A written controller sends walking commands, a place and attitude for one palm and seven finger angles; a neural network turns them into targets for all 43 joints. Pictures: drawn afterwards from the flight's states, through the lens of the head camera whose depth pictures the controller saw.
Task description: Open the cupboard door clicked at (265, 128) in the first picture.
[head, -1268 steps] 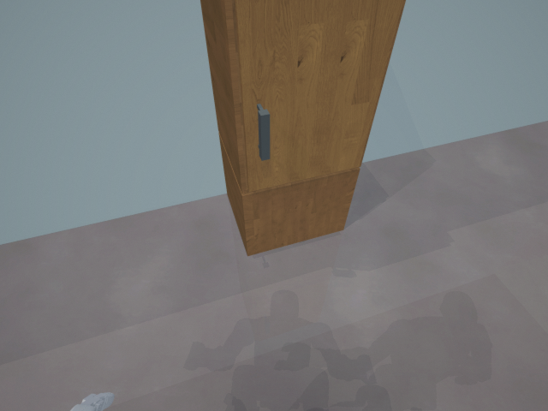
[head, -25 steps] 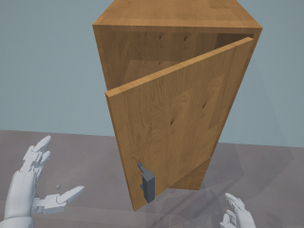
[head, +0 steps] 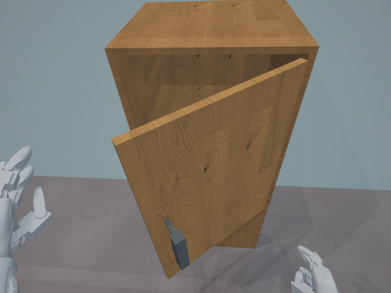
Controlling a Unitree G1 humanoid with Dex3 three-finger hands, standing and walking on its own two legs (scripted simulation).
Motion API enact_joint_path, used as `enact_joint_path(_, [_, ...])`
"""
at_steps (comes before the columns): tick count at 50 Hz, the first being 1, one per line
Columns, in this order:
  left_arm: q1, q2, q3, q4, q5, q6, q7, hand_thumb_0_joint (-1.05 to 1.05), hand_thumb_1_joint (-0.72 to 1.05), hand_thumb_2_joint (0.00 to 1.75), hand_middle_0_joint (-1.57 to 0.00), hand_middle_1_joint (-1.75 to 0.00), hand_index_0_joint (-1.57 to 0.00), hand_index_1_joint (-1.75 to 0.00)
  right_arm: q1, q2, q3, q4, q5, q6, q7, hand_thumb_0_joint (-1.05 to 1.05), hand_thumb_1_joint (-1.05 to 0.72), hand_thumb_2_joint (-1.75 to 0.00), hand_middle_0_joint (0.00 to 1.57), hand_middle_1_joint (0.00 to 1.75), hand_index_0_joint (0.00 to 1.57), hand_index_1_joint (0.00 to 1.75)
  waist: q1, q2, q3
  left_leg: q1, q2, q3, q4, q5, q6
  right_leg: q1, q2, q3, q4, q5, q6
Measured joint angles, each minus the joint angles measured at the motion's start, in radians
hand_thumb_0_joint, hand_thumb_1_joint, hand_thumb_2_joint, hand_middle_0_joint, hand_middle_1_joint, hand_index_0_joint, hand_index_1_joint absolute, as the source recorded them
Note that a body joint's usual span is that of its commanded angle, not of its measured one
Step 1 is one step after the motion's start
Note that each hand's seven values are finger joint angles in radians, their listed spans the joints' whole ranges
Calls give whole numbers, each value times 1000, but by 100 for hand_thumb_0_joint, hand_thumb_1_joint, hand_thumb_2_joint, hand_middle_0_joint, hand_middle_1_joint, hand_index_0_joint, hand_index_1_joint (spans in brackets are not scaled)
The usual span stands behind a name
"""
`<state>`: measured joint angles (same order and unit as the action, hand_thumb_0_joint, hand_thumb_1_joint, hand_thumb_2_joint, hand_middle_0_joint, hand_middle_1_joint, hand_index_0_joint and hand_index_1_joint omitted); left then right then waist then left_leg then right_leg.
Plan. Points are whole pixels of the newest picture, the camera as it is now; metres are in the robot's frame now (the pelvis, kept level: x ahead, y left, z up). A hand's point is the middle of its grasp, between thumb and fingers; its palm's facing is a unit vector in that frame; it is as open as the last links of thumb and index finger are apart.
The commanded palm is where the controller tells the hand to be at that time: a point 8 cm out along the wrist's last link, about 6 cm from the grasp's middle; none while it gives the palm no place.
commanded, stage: draw the hand back to the body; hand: left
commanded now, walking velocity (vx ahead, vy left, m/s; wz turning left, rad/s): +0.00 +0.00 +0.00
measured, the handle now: (176, 244) +0.26 +0.09 -0.09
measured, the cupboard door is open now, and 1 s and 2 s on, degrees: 39 39 39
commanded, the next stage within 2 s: step back with the hand held close in 0.18 s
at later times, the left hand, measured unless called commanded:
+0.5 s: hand (44, 204) +0.20 +0.26 +0.16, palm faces +0.39 -0.79 -0.47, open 7.4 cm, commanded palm +0.14 +0.30 +0.18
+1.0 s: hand out of the picture +0.10 +0.31 +0.16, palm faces +0.40 -0.76 -0.50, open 7.4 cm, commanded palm +0.03 +0.34 +0.18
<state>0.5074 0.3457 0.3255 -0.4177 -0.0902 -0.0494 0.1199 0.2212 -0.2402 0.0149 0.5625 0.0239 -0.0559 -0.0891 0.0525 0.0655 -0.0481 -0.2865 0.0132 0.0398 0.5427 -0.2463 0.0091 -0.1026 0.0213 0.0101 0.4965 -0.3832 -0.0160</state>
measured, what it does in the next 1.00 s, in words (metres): shifts its weight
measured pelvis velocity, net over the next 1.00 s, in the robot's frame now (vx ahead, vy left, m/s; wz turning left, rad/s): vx -0.11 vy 0.04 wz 0.02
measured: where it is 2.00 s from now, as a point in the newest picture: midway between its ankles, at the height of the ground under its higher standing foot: outside the picture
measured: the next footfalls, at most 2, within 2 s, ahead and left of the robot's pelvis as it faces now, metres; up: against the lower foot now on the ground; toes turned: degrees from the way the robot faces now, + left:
left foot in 1.26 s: -0.09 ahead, +0.14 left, +0.00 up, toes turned +1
right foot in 1.62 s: -0.39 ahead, -0.02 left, +0.00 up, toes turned -6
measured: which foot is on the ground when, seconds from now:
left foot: down 0.00-1.00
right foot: down 0.00-1.00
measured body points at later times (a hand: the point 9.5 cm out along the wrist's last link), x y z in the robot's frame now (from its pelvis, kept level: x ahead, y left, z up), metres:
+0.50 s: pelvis -0.01 +0.00 +0.01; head +0.00 -0.02 +0.46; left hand +0.17 +0.30 +0.19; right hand +0.17 -0.24 -0.08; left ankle +0.03 +0.12 -0.73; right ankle -0.07 -0.11 -0.73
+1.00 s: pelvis -0.11 +0.04 +0.00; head -0.09 +0.04 +0.45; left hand +0.07 +0.34 +0.18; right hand +0.07 -0.20 -0.08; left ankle +0.02 +0.12 -0.73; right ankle -0.10 -0.10 -0.73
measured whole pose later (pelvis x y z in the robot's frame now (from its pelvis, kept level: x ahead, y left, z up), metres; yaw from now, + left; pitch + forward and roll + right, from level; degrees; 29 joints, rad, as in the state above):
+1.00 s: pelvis -0.11 +0.04 +0.00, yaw +1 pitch -2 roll -3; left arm 0.52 0.41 0.41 -0.47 -0.03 -0.18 0.14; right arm 0.21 -0.22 -0.01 0.54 0.01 -0.03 -0.09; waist -0.01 0.05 0.07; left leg -0.41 0.01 0.05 0.50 -0.13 0.07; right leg -0.23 0.05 0.04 0.55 -0.26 0.03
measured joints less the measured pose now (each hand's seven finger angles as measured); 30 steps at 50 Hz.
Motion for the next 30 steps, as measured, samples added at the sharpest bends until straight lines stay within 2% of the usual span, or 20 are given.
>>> enact_joint_path(6, [11, 1, -24, -16, 7, 8, -5, 2, 87, 89, -21, -31, -21, -30, 2, 4, -1, 15, -6, -11, -7, 1, -90, -90, 20, 30, 20, 30, 6, -10, 13, 24, 7, -6, -19, 8, -8, 28, 8, -4, -27, 11, -9])
enact_joint_path(11, [2, 12, -4, -31, 4, -13, -2, 2, 88, 89, -21, -31, -21, -30, -7, 6, -2, 21, -7, -19, -7, 1, -91, -90, 20, 30, 20, 30, 7, -3, 22, 40, 8, -7, -32, 14, -10, 45, 10, -5, -43, 19, -10])
enact_joint_path(18, [-29, 12, 21, 26, 9, -32, -16, 2, 88, 90, -21, -31, -21, -30, -24, 9, -1, 22, -7, 0, -2, 1, -90, -90, 20, 30, 20, 30, 5, 7, 38, 46, 15, -5, -48, 27, -9, 54, 16, -2, -69, 38, -8])
enact_joint_path(22, [-52, 31, 60, 50, 26, -65, -14, 2, 88, 90, -21, -31, -21, -30, -48, 6, -2, 21, -11, 33, 4, 1, -90, -90, 20, 30, 20, 30, -9, 4, 61, 37, 24, 6, -61, 39, -8, 45, 22, 10, -93, 65, -3])
enact_joint_path(30, [18, 58, 42, -27, 30, -70, -19, 2, 89, 90, -21, -31, -21, -30, -68, -1, -24, -26, -8, 83, 8, 1, -91, -90, 20, 30, 20, 30, -51, -11, 93, 19, 19, 52, -106, 85, 12, -10, 10, 53, -92, 101, 18])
